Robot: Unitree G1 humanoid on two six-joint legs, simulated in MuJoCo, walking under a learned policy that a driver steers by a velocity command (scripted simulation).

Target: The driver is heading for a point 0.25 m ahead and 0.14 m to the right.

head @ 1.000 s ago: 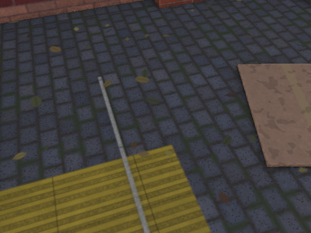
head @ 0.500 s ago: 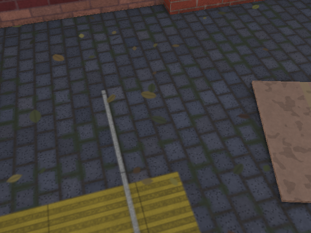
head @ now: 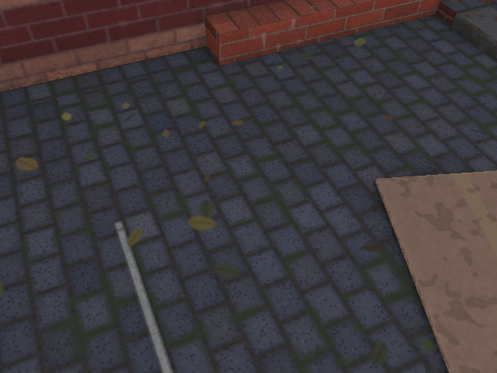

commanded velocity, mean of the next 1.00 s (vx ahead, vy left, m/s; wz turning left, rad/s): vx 0.17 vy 0.00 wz -0.14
